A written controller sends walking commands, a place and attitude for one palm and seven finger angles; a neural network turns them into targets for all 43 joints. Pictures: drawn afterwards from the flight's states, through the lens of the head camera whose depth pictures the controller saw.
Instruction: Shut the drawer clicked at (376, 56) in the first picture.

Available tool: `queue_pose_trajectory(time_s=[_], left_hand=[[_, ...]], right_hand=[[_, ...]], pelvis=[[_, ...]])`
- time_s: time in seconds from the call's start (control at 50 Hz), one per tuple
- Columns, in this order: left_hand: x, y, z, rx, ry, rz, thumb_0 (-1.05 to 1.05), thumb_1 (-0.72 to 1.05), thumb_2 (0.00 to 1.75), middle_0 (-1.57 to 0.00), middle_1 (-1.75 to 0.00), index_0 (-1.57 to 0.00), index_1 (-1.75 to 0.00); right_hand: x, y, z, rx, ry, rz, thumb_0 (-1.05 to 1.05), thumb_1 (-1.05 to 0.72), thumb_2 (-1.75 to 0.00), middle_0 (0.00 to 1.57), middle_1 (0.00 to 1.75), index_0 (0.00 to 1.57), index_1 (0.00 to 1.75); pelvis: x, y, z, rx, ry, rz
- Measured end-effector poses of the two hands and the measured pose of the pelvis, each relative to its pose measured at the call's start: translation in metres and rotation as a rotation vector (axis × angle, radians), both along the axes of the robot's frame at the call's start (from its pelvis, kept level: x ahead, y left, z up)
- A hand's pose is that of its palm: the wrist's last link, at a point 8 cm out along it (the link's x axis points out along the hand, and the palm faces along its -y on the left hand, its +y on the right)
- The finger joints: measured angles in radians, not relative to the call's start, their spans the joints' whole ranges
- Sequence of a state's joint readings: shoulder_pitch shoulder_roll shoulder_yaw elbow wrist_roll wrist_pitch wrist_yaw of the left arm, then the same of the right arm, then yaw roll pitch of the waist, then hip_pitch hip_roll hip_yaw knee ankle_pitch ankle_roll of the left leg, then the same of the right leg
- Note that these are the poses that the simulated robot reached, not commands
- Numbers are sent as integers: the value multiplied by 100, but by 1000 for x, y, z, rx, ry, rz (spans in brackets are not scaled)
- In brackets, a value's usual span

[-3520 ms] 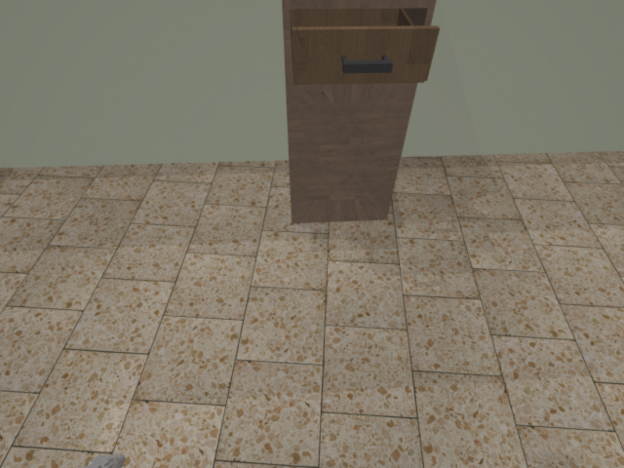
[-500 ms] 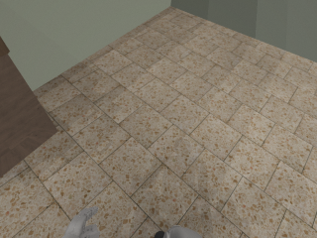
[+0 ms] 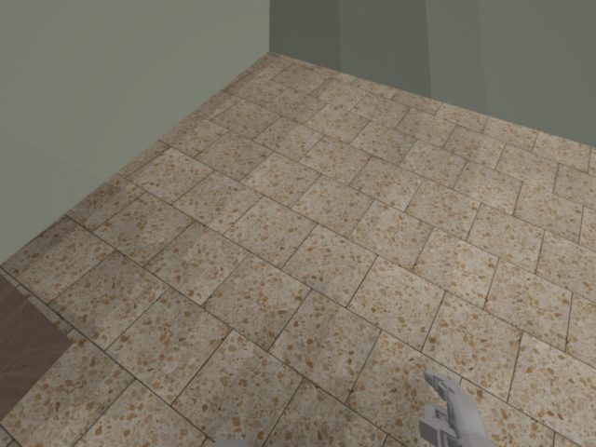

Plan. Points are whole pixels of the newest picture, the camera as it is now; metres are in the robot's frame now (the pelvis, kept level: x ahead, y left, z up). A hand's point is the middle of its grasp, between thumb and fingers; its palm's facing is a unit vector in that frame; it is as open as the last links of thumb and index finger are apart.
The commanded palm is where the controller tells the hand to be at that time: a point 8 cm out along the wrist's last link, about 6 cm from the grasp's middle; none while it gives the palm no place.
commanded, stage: walk to a spot facing it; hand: left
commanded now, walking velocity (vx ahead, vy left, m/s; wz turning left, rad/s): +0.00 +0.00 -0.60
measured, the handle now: out of the picture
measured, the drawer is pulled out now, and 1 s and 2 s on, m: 0.14 0.14 0.14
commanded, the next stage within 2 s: turn to face it in 1.64 s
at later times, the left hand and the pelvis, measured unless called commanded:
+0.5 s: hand (251, 341) +0.30 +0.12 -0.15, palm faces -0.34 -0.90 -0.26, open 7.4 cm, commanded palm none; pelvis +0.09 -0.02 -0.01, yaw -19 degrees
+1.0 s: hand (236, 337) +0.31 +0.15 -0.16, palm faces -0.53 -0.83 -0.18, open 7.4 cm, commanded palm none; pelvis +0.13 +0.03 +0.01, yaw -37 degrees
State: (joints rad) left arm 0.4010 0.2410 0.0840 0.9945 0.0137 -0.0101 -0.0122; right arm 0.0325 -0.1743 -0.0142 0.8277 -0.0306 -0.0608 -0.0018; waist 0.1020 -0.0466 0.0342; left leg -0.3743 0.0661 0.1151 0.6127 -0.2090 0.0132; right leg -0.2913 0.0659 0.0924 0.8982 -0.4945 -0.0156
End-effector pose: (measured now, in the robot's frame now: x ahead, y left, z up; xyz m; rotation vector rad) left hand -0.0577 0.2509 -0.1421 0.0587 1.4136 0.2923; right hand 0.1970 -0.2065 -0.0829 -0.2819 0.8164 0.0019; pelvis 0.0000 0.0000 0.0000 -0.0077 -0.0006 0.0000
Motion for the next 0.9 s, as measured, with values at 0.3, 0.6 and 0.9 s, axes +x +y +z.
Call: queue_pose_trajectory(time_s=[0.3, 0.6, 0.9], left_hand=[[238, -1, 18, -33, -179, -359, 1, 91, 90, -19, -30, -19, -30], [372, -95, 36, 21, -327, -659, 0, 91, 90, -20, -30, -20, -30], [386, -67, 5, -69, -229, -722, 1, 90, 90, -20, -30, -20, -30]], right_hand=[[-159, -32, -21, -30, 431, -475, 0, -93, -90, 20, 30, 20, 30], [-194, -49, -56, 102, 528, -704, 1, -91, -90, 19, 30, 20, 30], [-117, -26, -24, 38, 254, -762, 0, -91, -90, 20, 30, 20, 30]], pelvis=[[62, 17, 16, -16, -5, -205], [96, -20, 4, 13, -5, -390], [121, 20, 2, 3, 9, -575]])
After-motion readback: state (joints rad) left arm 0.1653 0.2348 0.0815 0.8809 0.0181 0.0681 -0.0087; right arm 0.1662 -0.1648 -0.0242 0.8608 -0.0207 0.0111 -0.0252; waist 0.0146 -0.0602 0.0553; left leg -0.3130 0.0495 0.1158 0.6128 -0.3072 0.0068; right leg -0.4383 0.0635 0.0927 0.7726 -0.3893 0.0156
